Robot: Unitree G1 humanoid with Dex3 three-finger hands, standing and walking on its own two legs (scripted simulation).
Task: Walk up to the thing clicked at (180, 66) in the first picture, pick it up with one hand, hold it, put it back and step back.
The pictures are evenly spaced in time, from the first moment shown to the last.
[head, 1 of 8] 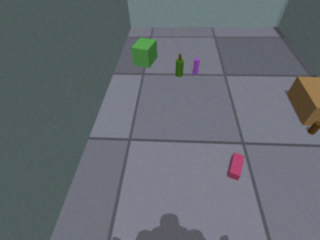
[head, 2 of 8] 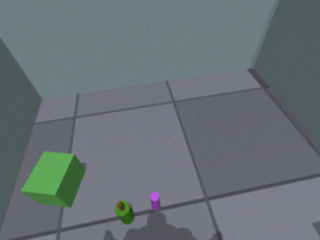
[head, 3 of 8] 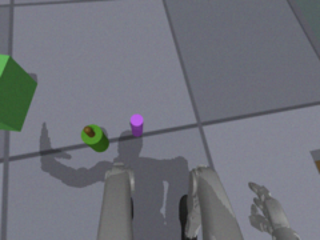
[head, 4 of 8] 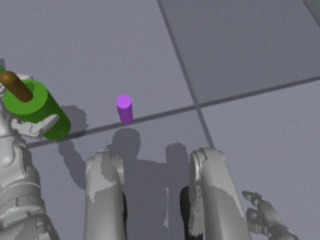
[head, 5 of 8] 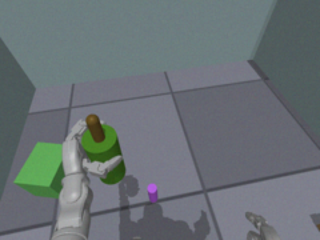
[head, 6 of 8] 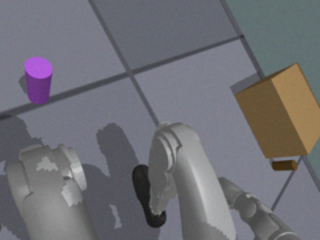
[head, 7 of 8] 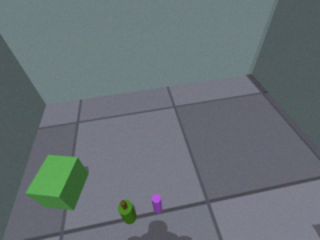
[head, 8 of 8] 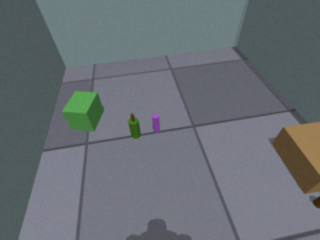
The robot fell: no
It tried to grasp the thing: yes
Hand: left
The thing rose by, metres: 0.66
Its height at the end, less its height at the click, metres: +0.00
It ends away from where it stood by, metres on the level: 0.01
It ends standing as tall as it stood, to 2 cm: yes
